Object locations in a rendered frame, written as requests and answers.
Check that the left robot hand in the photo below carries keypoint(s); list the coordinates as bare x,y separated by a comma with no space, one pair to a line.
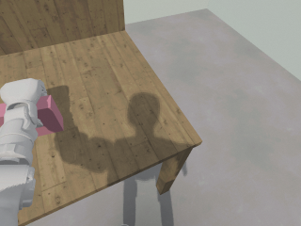
29,89

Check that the sponge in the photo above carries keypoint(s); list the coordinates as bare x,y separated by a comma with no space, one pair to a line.
48,114

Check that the left robot forearm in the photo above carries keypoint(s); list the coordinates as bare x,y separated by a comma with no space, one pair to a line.
18,133

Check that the left robot upper arm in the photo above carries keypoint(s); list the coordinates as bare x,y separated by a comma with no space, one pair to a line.
17,186

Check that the table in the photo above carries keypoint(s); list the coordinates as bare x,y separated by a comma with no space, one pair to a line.
118,117

